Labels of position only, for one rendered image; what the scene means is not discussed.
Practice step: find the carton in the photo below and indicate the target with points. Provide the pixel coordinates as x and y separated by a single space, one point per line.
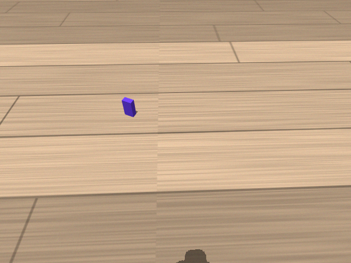
129 107

